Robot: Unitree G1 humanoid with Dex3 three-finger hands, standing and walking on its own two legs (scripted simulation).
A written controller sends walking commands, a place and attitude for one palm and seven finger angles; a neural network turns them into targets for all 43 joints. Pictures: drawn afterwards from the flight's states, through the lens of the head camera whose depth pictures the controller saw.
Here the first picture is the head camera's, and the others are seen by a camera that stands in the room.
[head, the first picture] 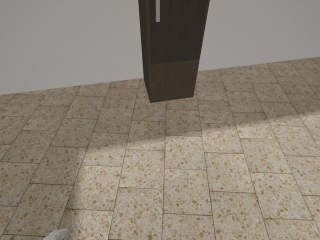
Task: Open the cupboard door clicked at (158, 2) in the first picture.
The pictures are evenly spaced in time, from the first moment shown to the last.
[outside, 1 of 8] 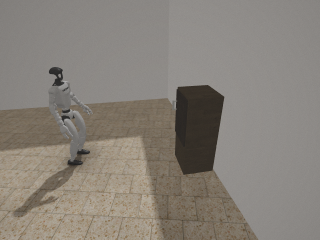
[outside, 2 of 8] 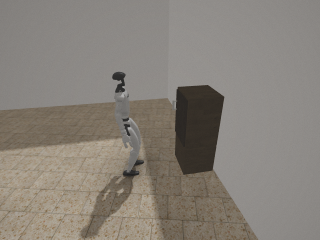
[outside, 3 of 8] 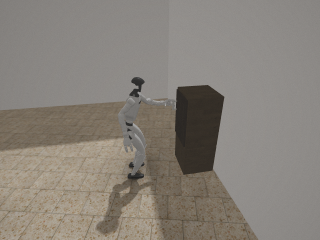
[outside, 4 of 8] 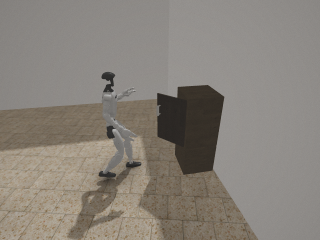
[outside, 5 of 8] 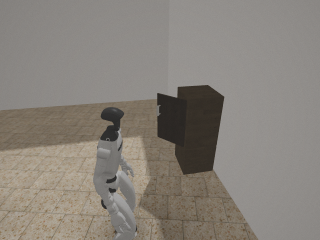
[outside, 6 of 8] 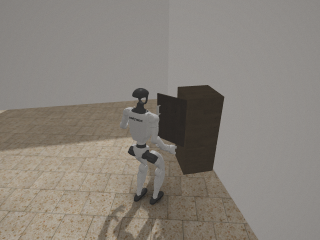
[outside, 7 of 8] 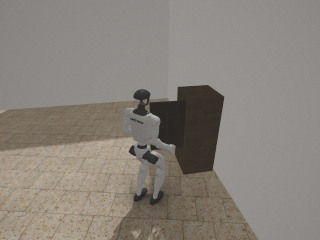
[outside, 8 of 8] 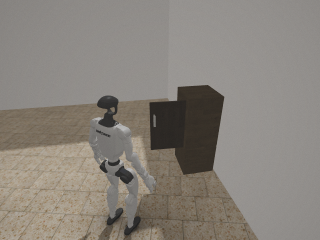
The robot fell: no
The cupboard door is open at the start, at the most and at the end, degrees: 0 87 87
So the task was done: yes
